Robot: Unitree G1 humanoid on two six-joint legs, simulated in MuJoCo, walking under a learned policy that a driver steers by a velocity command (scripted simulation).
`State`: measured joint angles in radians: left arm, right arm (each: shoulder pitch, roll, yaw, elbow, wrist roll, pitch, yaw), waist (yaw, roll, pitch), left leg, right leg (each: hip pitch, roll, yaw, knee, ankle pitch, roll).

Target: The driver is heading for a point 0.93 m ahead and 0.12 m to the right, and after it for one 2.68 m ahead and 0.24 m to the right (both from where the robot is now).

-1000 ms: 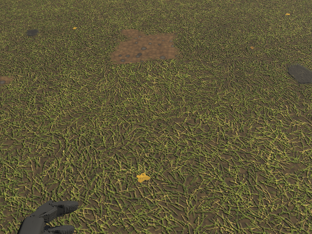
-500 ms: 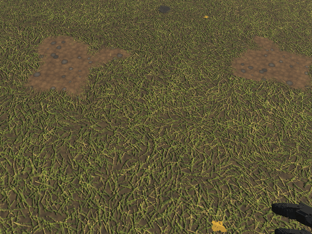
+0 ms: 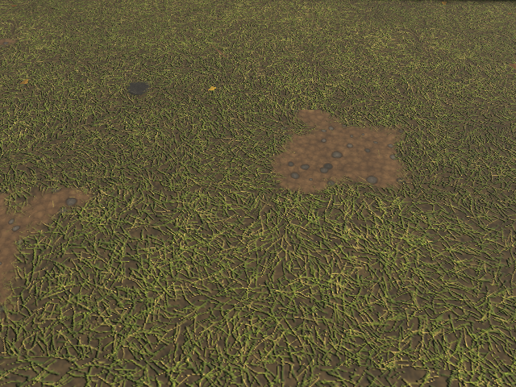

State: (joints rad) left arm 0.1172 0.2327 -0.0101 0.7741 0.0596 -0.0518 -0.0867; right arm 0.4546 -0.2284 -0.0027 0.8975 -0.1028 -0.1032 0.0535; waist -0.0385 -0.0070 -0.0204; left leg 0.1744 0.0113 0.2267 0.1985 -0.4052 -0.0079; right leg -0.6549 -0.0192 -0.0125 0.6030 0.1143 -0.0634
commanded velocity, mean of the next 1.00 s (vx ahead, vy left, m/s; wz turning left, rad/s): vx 0.50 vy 0.00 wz -0.25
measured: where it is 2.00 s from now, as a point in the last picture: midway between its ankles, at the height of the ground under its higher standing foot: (301, 275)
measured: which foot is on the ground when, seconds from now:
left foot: down 0.00-0.08, up 0.10-0.46, down 0.48-0.90, up 0.92-1.00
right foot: up 0.00-0.02, down 0.04-0.46, up 0.48-0.86, down 0.88-1.00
